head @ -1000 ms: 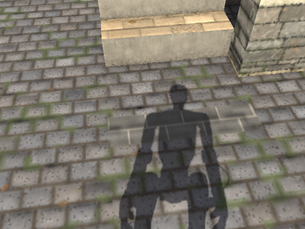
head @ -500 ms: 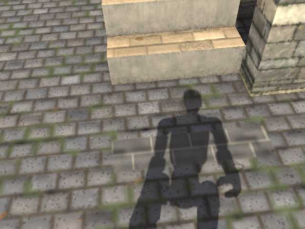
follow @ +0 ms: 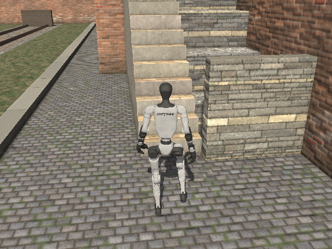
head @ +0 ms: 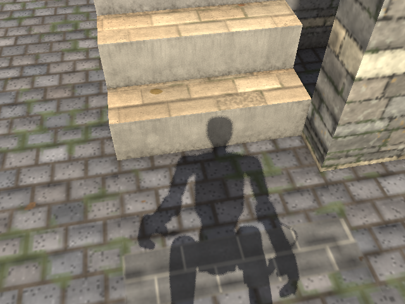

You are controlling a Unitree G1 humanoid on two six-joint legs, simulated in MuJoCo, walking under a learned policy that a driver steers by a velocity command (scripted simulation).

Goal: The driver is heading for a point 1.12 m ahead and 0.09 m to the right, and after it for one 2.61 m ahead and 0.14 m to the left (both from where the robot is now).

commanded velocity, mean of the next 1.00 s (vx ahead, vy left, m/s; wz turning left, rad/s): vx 0.50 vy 0.00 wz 0.00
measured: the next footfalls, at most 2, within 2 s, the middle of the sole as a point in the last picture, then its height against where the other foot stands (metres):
right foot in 0.26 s outside the picture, level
left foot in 0.84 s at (179, 267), level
